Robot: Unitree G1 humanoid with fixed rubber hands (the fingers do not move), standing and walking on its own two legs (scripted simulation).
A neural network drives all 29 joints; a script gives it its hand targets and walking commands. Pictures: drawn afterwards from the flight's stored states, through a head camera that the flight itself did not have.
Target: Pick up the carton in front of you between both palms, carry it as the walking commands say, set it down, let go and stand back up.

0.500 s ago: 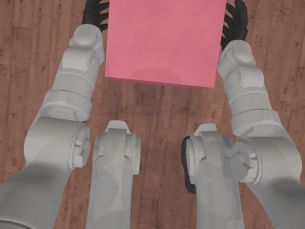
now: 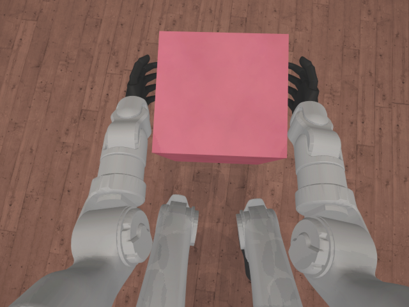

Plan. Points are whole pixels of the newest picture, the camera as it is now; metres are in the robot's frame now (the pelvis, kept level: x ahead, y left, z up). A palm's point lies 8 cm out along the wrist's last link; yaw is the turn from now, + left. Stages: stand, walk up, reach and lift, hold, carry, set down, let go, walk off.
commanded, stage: reach and lift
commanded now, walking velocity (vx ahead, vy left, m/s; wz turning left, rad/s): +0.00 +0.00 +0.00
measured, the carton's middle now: (219, 112) +0.48 +0.01 -0.13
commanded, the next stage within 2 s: none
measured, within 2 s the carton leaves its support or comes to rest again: neither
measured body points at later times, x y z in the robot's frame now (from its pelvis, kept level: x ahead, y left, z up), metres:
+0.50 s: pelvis +0.06 +0.00 +0.14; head +0.20 +0.02 +0.57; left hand +0.46 +0.17 +0.09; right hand +0.46 -0.14 +0.10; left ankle +0.11 +0.13 -0.47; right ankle +0.11 -0.13 -0.47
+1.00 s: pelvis +0.10 +0.00 +0.26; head +0.11 +0.01 +0.71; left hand +0.40 +0.16 +0.24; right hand +0.41 -0.14 +0.25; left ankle +0.11 +0.13 -0.47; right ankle +0.11 -0.13 -0.47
